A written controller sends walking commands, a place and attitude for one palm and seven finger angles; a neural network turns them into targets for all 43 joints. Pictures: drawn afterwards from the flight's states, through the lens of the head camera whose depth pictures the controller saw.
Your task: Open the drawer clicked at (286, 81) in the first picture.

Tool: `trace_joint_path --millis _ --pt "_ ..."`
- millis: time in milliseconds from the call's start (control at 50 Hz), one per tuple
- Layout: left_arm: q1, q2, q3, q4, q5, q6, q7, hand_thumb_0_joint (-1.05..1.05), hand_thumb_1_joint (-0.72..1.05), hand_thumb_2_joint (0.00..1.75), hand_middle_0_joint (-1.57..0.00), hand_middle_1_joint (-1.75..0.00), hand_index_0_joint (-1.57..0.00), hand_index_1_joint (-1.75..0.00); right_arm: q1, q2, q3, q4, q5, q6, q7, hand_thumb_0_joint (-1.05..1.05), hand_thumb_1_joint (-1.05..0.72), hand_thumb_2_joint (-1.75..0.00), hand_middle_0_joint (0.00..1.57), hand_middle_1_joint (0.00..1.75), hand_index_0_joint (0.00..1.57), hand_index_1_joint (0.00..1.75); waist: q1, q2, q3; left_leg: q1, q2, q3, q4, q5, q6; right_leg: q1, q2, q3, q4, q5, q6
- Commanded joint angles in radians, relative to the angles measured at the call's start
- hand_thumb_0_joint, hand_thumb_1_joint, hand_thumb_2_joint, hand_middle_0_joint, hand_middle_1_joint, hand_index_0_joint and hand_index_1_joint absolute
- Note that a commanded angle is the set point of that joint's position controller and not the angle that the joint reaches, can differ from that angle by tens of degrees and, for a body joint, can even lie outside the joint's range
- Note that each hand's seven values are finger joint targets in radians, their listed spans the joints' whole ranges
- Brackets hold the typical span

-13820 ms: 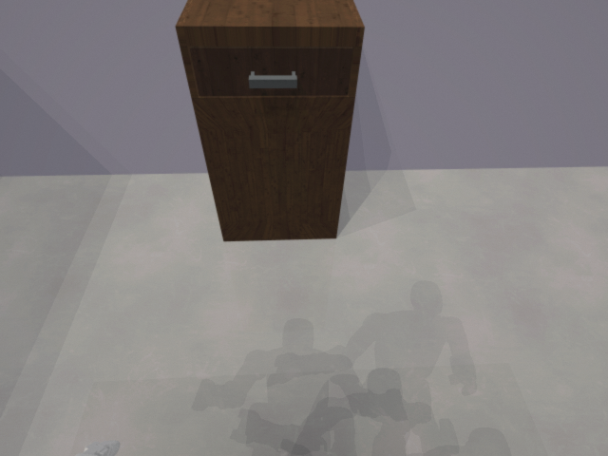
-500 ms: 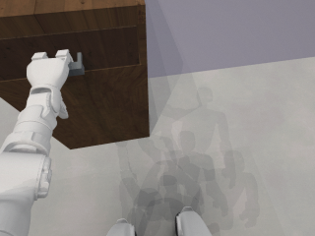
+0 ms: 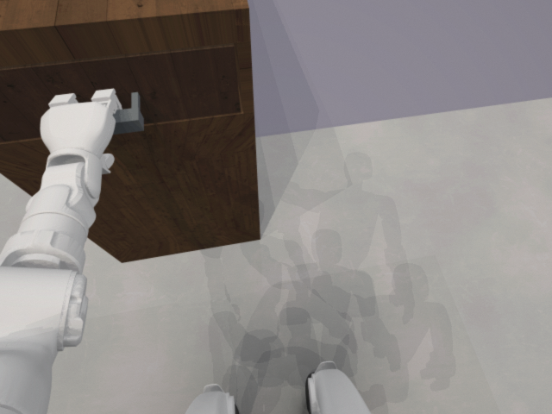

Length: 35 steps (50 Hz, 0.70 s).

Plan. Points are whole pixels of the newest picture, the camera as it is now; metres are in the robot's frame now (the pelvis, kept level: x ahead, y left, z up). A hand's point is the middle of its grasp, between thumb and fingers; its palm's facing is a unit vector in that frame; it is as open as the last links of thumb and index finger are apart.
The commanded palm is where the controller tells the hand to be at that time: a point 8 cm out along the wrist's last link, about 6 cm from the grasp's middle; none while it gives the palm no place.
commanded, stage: close the thumb around the handle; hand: left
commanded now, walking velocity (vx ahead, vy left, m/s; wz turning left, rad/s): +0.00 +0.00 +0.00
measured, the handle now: (97, 113) +0.57 +0.24 +0.04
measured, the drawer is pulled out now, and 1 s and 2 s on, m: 0.00 0.05 0.18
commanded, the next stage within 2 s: pull the drawer open in 0.24 s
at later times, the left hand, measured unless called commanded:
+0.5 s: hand (96, 151) +0.51 +0.24 +0.02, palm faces -0.06 +0.00 -1.00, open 6.1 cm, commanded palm +0.48 +0.23 +0.06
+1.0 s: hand (95, 179) +0.46 +0.23 +0.02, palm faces -0.02 -0.03 -1.00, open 6.1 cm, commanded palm +0.42 +0.23 +0.06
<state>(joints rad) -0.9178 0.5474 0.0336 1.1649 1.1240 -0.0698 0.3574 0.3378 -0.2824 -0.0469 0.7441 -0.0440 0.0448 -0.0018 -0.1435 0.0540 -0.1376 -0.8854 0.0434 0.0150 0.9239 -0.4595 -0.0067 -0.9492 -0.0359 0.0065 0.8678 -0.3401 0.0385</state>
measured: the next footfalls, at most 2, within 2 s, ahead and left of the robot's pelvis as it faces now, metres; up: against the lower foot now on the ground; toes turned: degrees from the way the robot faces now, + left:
none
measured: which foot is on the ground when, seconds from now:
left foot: down 0.00-1.00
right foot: down 0.00-1.00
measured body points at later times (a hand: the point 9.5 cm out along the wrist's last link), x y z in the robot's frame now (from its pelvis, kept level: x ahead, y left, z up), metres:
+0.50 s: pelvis +0.00 +0.01 +0.00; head +0.13 +0.00 +0.43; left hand +0.51 +0.23 +0.07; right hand -0.02 -0.27 -0.13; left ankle -0.03 +0.12 -0.68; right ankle +0.03 -0.15 -0.68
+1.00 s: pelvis +0.03 +0.01 +0.02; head +0.13 -0.01 +0.46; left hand +0.46 +0.23 +0.07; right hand +0.08 -0.27 -0.12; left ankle -0.03 +0.12 -0.68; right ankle +0.03 -0.15 -0.68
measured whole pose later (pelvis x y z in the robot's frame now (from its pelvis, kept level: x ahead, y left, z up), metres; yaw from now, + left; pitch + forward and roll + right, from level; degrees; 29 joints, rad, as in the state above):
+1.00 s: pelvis +0.03 +0.01 +0.02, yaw -1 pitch +20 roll -1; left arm -0.55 0.41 -0.01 0.82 1.08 0.00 0.39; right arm 0.30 -0.26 -0.08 0.70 -0.02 0.08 0.01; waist -0.06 0.06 -0.15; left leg -0.69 0.04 0.04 0.80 -0.46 0.00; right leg -0.77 -0.03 0.03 0.76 -0.34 0.05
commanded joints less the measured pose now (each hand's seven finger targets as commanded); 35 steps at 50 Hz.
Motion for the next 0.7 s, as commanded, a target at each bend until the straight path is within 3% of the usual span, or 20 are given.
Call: trace_joint_path --millis 0,40,60,140,220,260,280,320,400,440,460,480,520,540,560,620,660,680 --pt "-0.41 0.31 0.057 -0.156 -0.009 0.019 0.04 0.0 0.84 0.88 -0.4 -1.34 -0.4 -1.34 0.187 -0.173 -0.056 -0.021 -0.004 -0.012 -0.015 0.0 -0.9 -0.9 0.2 0.3 0.2 0.3 -0.018 0.017 -0.467 0.195 -0.059 0.007 -0.071 0.414 0.042 0.337 0.063 -0.039 -0.054 0.344 -0.051" --pt "-0.391 0.295 0.05 -0.153 -0.01 0.025 0.038 0.0 0.9 0.9 -0.4 -1.35 -0.4 -1.35 0.19 -0.171 -0.057 -0.026 -0.003 -0.011 -0.013 0.0 -0.9 -0.9 0.2 0.3 0.2 0.3 -0.009 0.033 -0.481 0.214 -0.06 0.007 -0.074 0.427 0.04 0.337 0.065 -0.042 -0.057 0.339 -0.053" --pt "-0.423 0.28 0.039 -0.167 -0.01 0.021 0.036 0.0 0.9 0.9 -0.4 -1.35 -0.4 -1.35 0.192 -0.171 -0.059 -0.026 -0.004 -0.012 -0.013 0.0 -0.9 -0.9 0.2 0.3 0.2 0.3 -0.02 0.027 -0.495 0.231 -0.058 -0.001 -0.072 0.443 0.04 0.329 0.067 -0.045 -0.054 0.342 -0.054" --pt "-0.415 0.279 0.041 -0.173 -0.014 0.023 0.033 0.0 0.9 0.9 -0.4 -1.35 -0.4 -1.35 0.199 -0.172 -0.059 -0.021 -0.004 -0.012 -0.012 0.0 -0.9 -0.9 0.2 0.3 0.2 0.3 -0.016 0.033 -0.503 0.242 -0.054 -0.003 -0.072 0.447 0.038 0.323 0.068 -0.047 -0.054 0.337 -0.054" --pt "-0.431 0.252 0.01 -0.12 -0.01 0.036 0.033 0.0 0.9 0.9 -0.4 -1.35 -0.4 -1.35 0.195 -0.172 -0.055 -0.014 -0.002 -0.013 -0.015 0.0 -0.9 -0.9 0.2 0.3 0.2 0.3 -0.034 0.027 -0.426 0.216 -0.054 -0.005 -0.082 0.394 0.039 0.28 0.068 -0.051 -0.069 0.281 -0.054" --pt "-0.462 0.297 0.043 -0.159 -0.007 0.03 0.037 0.0 0.9 0.9 -0.4 -1.35 -0.4 -1.35 0.202 -0.177 -0.057 -0.012 -0.005 -0.013 -0.017 0.0 -0.9 -0.9 0.2 0.3 0.2 0.3 -0.025 0.036 -0.493 0.241 -0.055 -0.007 -0.075 0.428 0.039 0.304 0.068 -0.046 -0.059 0.311 -0.056" --pt "-0.441 0.27 0.02 -0.13 -0.004 0.036 0.036 0.0 0.9 0.9 -0.4 -1.35 -0.4 -1.35 0.203 -0.173 -0.056 -0.013 -0.005 -0.013 -0.017 0.0 -0.9 -0.9 0.2 0.3 0.2 0.3 -0.031 0.037 -0.474 0.233 -0.056 -0.005 -0.075 0.421 0.039 0.296 0.068 -0.047 -0.062 0.307 -0.054" --pt "-0.444 0.272 0.021 -0.127 -0.005 0.036 0.032 0.0 0.9 0.9 -0.4 -1.35 -0.4 -1.35 0.203 -0.173 -0.053 -0.013 -0.004 -0.013 -0.016 0.0 -0.9 -0.9 0.2 0.3 0.2 0.3 -0.03 0.032 -0.452 0.227 -0.054 -0.009 -0.08 0.408 0.038 0.286 0.069 -0.052 -0.062 0.288 -0.055" --pt "-0.357 0.263 0.034 -0.138 -0.017 0.033 0.022 0.0 0.9 0.9 -0.4 -1.35 -0.4 -1.35 0.198 -0.171 -0.055 -0.023 -0.001 -0.009 -0.011 0.0 -0.9 -0.9 0.2 0.3 0.2 0.3 0.0 0.032 -0.473 0.244 -0.053 -0.004 -0.086 0.437 0.035 0.314 0.07 -0.053 -0.06 0.31 -0.057" --pt "-0.337 0.22 0.011 -0.161 -0.025 0.029 0.018 0.0 0.9 0.9 -0.4 -1.35 -0.4 -1.35 0.195 -0.164 -0.058 -0.034 -0.001 -0.012 -0.009 0.0 -0.9 -0.9 0.2 0.3 0.2 0.3 0.001 0.044 -0.468 0.262 -0.051 0.0 -0.093 0.437 0.035 0.319 0.072 -0.055 -0.071 0.309 -0.057" --pt "-0.307 0.256 0.047 -0.168 -0.03 0.025 0.016 0.0 0.9 0.9 -0.4 -1.35 -0.4 -1.35 0.19 -0.17 -0.057 -0.034 -0.001 -0.008 -0.007 0.0 -0.9 -0.9 0.2 0.3 0.2 0.3 0.019 0.024 -0.489 0.261 -0.052 -0.002 -0.094 0.449 0.035 0.344 0.072 -0.052 -0.066 0.319 -0.059" --pt "-0.279 0.217 0.017 -0.172 -0.028 0.024 0.015 0.0 0.9 0.9 -0.4 -1.35 -0.4 -1.35 0.187 -0.163 -0.059 -0.041 0.001 -0.009 -0.009 0.0 -0.9 -0.9 0.2 0.3 0.2 0.3 0.016 0.03 -0.486 0.265 -0.051 0.001 -0.097 0.45 0.036 0.345 0.072 -0.054 -0.069 0.324 -0.058" --pt "-0.227 0.213 0.027 -0.183 -0.032 0.024 0.013 0.0 0.9 0.9 -0.4 -1.35 -0.4 -1.35 0.18 -0.162 -0.06 -0.044 0.001 -0.008 -0.007 0.0 -0.9 -0.9 0.2 0.3 0.2 0.3 0.035 0.018 -0.466 0.258 -0.051 0.008 -0.105 0.465 0.036 0.367 0.071 -0.053 -0.072 0.343 -0.058" --pt "-0.219 0.201 0.021 -0.197 -0.037 0.024 0.012 0.0 0.9 0.9 -0.4 -1.35 -0.4 -1.35 0.177 -0.162 -0.062 -0.047 0.004 -0.008 -0.005 0.0 -0.9 -0.9 0.2 0.3 0.2 0.3 0.031 0.017 -0.465 0.26 -0.051 0.011 -0.109 0.449 0.036 0.37 0.073 -0.052 -0.077 0.338 -0.058" --pt "-0.206 0.227 0.049 -0.213 -0.039 0.019 0.014 0.0 0.9 0.9 -0.4 -1.35 -0.4 -1.35 0.174 -0.164 -0.063 -0.045 0.003 -0.006 -0.005 0.0 -0.9 -0.9 0.2 0.3 0.2 0.3 0.043 0.005 -0.478 0.264 -0.05 0.01 -0.109 0.477 0.037 0.389 0.071 -0.05 -0.075 0.36 -0.06" --pt "-0.124 0.181 0.031 -0.251 -0.039 0.02 0.019 0.0 0.9 0.9 -0.4 -1.35 -0.4 -1.35 0.164 -0.157 -0.069 -0.053 0.004 -0.003 -0.005 0.0 -0.9 -0.9 0.2 0.3 0.2 0.3 0.057 -0.004 -0.468 0.28 -0.047 0.018 -0.116 0.536 0.038 0.418 0.07 -0.05 -0.081 0.408 -0.058" --pt "-0.069 0.185 0.052 -0.276 -0.049 0.024 0.023 0.0 0.9 0.9 -0.4 -1.35 -0.4 -1.35 0.158 -0.158 -0.073 -0.057 0.006 0.002 0.002 0.0 -0.9 -0.9 0.2 0.3 0.2 0.3 0.075 -0.002 -0.465 0.299 -0.044 0.015 -0.123 0.581 0.036 0.43 0.07 -0.05 -0.084 0.426 -0.061" --pt "-0.044 0.159 0.033 -0.271 -0.042 0.029 0.027 0.0 0.9 0.9 -0.4 -1.35 -0.4 -1.35 0.15 -0.154 -0.074 -0.056 0.008 0.003 -0.001 0.0 -0.9 -0.9 0.2 0.3 0.2 0.3 0.068 -0.022 -0.445 0.294 -0.043 0.02 -0.124 0.577 0.037 0.43 0.069 -0.05 -0.087 0.429 -0.058"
